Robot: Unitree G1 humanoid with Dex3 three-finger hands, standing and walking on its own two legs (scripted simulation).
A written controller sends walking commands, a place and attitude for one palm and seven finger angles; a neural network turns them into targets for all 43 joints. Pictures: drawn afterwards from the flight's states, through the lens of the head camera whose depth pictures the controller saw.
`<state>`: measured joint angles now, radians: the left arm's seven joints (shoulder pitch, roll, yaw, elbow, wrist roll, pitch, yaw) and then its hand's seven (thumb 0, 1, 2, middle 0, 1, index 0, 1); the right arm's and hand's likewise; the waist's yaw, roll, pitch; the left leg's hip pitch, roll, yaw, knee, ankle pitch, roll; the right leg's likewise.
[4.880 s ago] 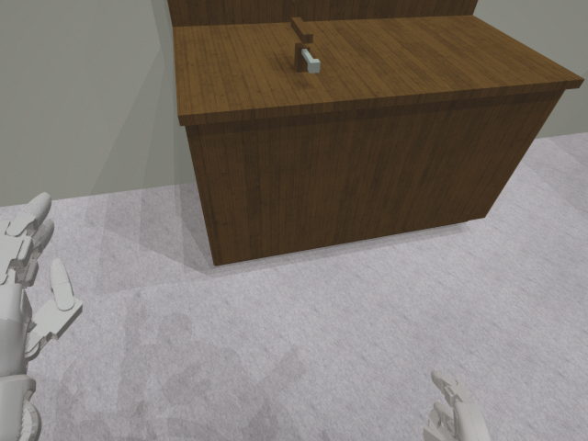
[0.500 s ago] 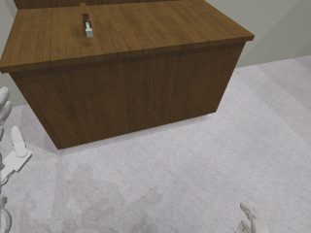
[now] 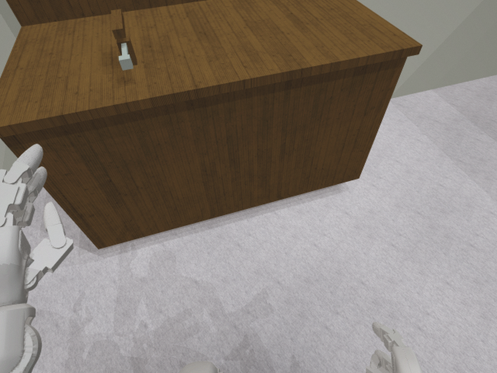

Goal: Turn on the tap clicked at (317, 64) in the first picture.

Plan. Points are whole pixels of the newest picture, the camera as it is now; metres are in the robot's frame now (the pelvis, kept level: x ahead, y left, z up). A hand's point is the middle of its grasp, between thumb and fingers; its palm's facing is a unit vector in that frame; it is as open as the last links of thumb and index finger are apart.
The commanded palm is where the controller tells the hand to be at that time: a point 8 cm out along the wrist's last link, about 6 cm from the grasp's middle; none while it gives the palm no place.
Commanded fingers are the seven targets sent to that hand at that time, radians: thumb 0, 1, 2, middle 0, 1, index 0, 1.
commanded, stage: take the last steps up to it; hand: left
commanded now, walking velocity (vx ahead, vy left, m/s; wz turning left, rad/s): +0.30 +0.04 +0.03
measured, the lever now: (126, 62) +0.81 +0.38 +0.07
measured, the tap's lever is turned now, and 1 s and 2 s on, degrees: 0 0 0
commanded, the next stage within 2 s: come to a stop and stand still in 1.76 s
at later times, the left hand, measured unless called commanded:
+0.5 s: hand (86, 156) +0.35 +0.25 +0.19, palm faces +0.40 -0.84 -0.38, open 7.4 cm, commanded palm +0.28 +0.29 +0.19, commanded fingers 0.00 0.90 0.90 -0.20 -0.30 -0.20 -0.30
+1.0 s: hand (148, 115) +0.43 +0.18 +0.19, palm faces +0.35 -0.81 -0.47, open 7.4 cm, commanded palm +0.37 +0.24 +0.19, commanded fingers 0.00 0.90 0.90 -0.20 -0.30 -0.20 -0.30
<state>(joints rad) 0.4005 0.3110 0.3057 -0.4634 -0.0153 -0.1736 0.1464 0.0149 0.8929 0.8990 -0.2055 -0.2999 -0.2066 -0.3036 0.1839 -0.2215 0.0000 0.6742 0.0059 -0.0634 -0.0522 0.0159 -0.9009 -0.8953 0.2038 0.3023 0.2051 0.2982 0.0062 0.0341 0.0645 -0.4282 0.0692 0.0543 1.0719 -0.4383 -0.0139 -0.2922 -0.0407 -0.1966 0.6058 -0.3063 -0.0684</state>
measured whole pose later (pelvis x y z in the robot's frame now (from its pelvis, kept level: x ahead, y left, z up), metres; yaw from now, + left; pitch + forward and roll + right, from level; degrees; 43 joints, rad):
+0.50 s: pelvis +0.12 +0.01 +0.00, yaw +0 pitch +0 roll +1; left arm 0.40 0.38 0.36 -0.53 -0.03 -0.19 0.16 0.02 0.89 0.90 -0.21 -0.30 -0.21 -0.30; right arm 0.16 -0.12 0.03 0.60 0.00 -0.08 -0.04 0.02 -0.90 -0.90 0.20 0.30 0.20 0.30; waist -0.01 -0.04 0.06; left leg -0.29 0.05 0.17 0.55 -0.24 0.02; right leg -0.48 -0.07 -0.07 1.14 -0.45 0.02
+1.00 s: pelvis +0.22 -0.04 +0.02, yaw +1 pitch +1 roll +2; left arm 0.52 0.38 0.37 -0.57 -0.03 -0.24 0.16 0.01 0.89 0.90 -0.21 -0.30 -0.21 -0.30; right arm 0.18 -0.27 -0.05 0.60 0.00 -0.05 -0.06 0.02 -0.91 -0.90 0.20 0.30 0.20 0.30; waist -0.03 -0.02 0.09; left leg -0.50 0.08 0.09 0.85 -0.29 -0.02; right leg -0.22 -0.05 -0.18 0.47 -0.26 -0.06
